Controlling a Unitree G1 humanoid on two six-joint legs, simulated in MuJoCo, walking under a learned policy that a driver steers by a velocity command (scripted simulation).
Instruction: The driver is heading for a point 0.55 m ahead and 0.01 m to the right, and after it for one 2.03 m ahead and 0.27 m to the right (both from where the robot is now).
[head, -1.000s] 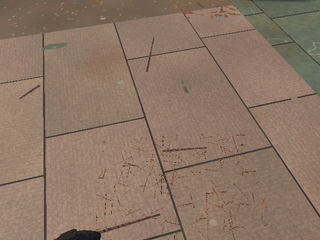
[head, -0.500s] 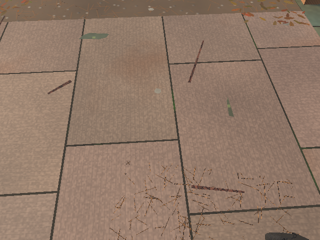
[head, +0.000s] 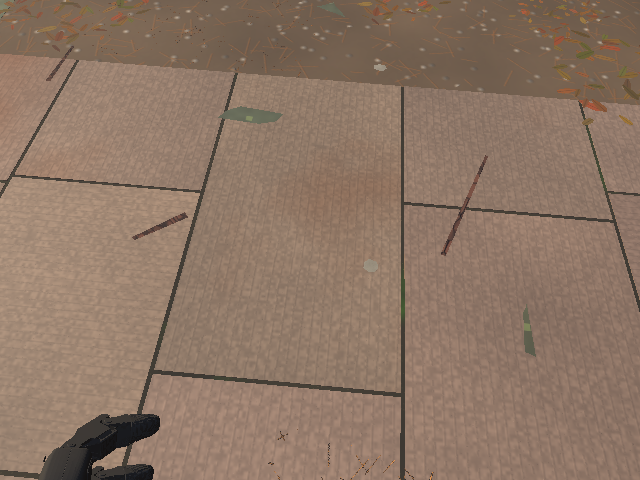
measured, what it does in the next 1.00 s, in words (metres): walks ahead: right foot, then left foot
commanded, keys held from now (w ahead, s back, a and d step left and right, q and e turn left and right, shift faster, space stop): w+q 0.18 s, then w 0.30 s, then w+e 0.52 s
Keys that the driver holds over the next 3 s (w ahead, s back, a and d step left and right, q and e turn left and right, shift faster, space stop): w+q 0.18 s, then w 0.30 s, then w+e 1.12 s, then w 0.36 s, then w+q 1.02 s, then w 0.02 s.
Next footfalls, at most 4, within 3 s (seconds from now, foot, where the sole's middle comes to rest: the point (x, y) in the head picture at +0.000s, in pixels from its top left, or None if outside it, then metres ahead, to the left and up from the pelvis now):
0.04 right None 0.19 -0.13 -0.77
0.52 left None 0.39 0.18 -0.77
1.08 right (313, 375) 0.70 -0.04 -0.77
1.54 left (249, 267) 1.01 0.10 -0.77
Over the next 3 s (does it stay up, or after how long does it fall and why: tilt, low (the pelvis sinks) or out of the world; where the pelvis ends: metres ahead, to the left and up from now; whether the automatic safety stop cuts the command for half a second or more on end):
stays up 1.53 -0.22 0.00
